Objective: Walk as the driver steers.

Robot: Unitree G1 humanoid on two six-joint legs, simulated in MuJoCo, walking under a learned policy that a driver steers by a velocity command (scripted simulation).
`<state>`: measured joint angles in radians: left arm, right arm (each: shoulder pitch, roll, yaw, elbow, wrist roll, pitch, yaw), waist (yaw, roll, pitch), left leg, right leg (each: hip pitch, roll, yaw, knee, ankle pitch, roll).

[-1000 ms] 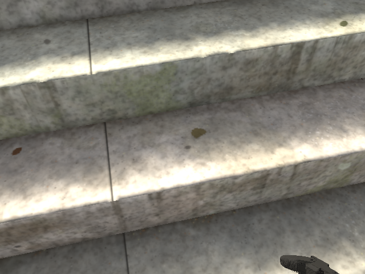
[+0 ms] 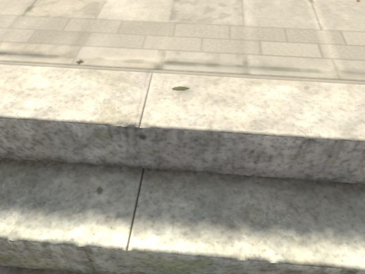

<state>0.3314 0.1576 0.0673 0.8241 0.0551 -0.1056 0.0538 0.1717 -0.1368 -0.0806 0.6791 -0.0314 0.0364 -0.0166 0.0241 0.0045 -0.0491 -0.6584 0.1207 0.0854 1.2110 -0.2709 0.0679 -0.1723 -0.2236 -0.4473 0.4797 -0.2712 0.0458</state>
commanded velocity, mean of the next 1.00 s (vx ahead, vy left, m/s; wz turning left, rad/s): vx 0.46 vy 0.00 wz -0.12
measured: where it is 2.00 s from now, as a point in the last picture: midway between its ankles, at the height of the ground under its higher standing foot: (238, 111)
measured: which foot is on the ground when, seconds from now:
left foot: up 0.00-0.08, down 0.10-0.48, up 0.50-0.90, down 0.92-1.00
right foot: down 0.00-0.10, up 0.12-0.46, down 0.48-0.92, up 0.94-1.00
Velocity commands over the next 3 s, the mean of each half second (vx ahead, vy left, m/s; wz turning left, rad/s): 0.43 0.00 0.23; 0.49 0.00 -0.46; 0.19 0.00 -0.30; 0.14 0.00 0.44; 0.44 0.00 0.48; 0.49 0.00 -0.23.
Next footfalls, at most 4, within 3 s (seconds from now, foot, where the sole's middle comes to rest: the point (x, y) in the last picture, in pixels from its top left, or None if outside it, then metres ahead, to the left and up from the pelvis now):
0.10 left None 0.07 0.15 -0.78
0.48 right None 0.31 0.03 -0.59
0.92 left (143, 204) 0.60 0.16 -0.40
1.42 right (279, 111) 0.82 -0.24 -0.22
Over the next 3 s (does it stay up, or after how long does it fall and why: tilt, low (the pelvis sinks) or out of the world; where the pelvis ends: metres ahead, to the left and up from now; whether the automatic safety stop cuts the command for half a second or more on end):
stays up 1.37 -0.05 0.54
